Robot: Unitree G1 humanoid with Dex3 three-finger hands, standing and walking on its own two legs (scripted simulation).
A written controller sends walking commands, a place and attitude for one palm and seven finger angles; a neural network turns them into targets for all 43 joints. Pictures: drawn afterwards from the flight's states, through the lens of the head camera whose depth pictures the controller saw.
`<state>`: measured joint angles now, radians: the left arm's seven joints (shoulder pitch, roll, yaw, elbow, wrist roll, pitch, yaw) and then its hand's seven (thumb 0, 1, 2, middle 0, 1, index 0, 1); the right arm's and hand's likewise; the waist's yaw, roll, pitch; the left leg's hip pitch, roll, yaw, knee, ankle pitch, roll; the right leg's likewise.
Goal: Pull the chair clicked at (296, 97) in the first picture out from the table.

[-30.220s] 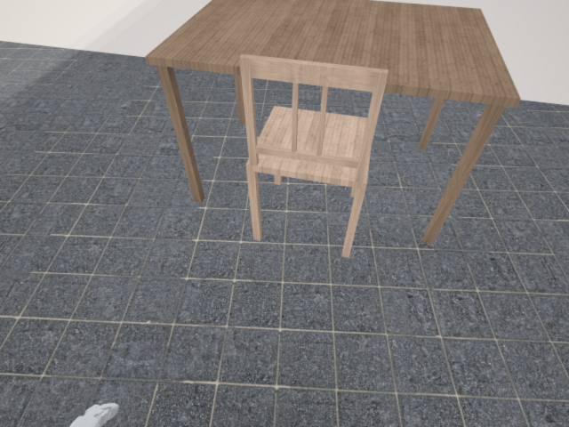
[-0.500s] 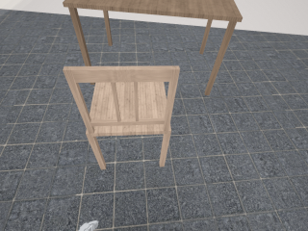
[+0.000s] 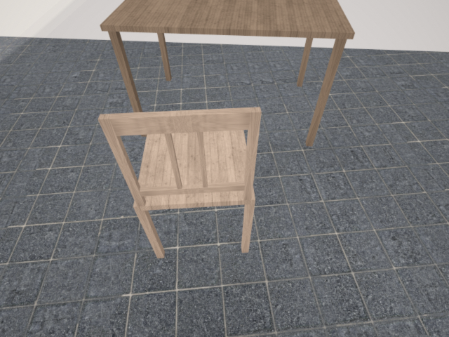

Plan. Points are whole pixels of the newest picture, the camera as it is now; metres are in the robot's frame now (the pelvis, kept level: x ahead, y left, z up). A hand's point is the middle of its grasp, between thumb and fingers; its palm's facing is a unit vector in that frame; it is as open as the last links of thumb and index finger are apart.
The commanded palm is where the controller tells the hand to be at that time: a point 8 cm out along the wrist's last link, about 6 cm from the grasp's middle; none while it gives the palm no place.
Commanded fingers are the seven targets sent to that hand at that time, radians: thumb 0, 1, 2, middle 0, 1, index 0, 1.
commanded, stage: let the arm hang, fingers relaxed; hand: left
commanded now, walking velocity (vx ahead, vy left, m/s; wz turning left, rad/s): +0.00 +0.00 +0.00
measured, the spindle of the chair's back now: (174, 162) +0.60 +0.19 -0.12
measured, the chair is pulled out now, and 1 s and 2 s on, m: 0.65 0.65 0.65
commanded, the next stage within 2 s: look to check the result in 0.28 s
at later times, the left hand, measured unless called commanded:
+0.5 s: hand out of the picture +0.01 +0.16 -0.17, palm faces +0.02 -0.98 -0.18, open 7.3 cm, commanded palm none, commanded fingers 0.00 0.90 0.90 -0.20 -0.30 -0.20 -0.30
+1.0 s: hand out of the picture +0.02 +0.16 -0.17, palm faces +0.02 -0.98 -0.18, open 7.3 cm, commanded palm none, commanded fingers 0.00 0.90 0.90 -0.20 -0.30 -0.20 -0.30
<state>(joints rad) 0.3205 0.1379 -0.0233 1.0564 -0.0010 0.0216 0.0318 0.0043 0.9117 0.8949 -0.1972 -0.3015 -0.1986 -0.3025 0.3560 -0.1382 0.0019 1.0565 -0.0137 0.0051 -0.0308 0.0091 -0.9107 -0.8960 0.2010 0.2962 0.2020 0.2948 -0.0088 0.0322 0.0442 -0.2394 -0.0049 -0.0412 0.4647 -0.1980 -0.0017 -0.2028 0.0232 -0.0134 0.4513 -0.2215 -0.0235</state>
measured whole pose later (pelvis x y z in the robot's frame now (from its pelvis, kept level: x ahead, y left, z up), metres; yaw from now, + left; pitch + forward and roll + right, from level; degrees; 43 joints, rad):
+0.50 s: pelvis +0.01 +0.00 +0.00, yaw +0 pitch -1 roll +0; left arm 0.31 0.12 -0.01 1.07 0.00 0.01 0.04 0.01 0.92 0.89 -0.20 -0.30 -0.20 -0.30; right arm 0.34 -0.11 0.00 1.08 -0.01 -0.01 -0.04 0.01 -0.91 -0.90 0.20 0.30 0.20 0.29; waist -0.01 0.02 0.05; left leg -0.23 0.00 -0.04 0.46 -0.21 -0.01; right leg -0.19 0.03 -0.01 0.45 -0.23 -0.03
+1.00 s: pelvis +0.02 -0.01 +0.00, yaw +0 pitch -1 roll +0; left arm 0.31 0.13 -0.01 1.07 0.00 0.01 0.04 0.01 0.92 0.89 -0.20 -0.30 -0.20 -0.30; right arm 0.33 -0.12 0.00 1.09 -0.01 -0.01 -0.05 0.01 -0.91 -0.90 0.20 0.30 0.20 0.29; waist -0.01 0.02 0.05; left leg -0.21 0.01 -0.04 0.45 -0.22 -0.01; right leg -0.17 0.03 -0.01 0.44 -0.24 -0.03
